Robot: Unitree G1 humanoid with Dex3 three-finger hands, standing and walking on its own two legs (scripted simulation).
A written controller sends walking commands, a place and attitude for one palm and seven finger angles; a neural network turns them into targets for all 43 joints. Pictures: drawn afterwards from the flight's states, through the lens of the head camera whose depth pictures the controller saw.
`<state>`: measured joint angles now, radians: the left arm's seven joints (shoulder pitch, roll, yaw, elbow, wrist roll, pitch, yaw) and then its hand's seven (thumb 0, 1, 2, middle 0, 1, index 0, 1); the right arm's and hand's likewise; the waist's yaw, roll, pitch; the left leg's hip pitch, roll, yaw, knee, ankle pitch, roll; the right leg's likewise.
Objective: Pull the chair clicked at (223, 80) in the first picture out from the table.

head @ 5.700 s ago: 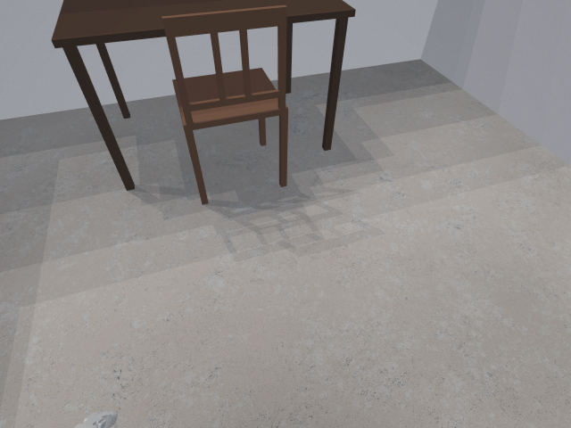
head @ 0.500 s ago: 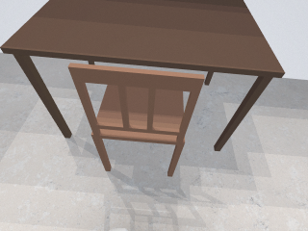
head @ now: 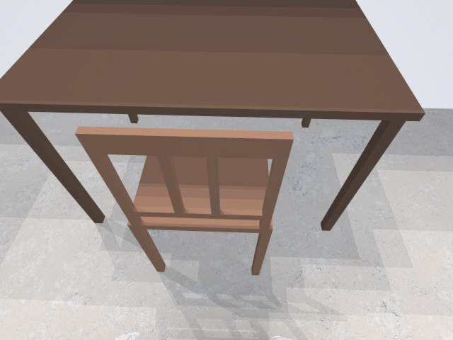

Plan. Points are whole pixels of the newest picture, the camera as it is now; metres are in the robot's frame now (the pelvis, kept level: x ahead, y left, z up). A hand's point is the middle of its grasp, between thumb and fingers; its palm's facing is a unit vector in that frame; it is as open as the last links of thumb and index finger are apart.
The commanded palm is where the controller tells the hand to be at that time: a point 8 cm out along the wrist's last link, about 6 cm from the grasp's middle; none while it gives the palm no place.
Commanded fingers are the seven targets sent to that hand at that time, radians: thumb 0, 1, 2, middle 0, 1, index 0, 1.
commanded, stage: come to a stop and stand still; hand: left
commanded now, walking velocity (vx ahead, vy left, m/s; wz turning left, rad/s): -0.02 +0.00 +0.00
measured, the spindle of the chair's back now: (172, 185) +0.47 +0.15 -0.09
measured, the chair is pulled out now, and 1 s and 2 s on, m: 0.00 0.00 0.00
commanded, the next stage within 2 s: look again from close up in 0.66 s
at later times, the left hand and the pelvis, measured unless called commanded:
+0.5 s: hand out of the picture -0.04 +0.25 -0.16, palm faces +0.00 -0.97 -0.24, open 7.3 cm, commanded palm none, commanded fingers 0.00 0.90 0.90 -0.20 -0.30 -0.20 -0.30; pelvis -0.05 +0.07 +0.00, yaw -2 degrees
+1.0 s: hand out of the picture -0.03 +0.23 -0.16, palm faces -0.02 -0.98 -0.19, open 7.3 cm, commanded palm none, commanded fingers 0.00 0.90 0.90 -0.20 -0.30 -0.20 -0.30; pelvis -0.03 +0.07 +0.01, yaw -1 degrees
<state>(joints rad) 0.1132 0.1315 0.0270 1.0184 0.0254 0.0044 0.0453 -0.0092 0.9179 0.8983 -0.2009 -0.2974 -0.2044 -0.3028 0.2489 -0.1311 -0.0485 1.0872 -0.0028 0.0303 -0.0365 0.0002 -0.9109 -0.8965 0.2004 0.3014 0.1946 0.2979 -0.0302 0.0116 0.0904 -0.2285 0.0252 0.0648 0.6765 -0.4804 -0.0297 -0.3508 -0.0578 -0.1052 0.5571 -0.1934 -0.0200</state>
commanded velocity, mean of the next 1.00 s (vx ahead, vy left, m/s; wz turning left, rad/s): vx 0.00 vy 0.00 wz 0.00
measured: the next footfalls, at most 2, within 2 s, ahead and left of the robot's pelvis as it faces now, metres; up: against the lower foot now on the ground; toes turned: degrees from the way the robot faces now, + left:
right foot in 0.38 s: +0.03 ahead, -0.06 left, +0.00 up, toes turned -3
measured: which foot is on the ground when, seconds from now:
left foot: down 0.00-1.00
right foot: down 0.00-0.20, up 0.22-0.36, down 0.38-1.00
